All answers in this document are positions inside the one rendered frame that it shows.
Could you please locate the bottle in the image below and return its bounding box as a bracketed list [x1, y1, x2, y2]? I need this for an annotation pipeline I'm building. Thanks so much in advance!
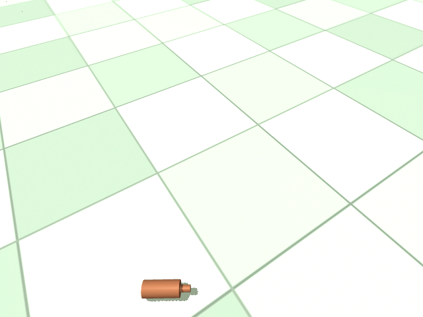
[141, 279, 191, 299]

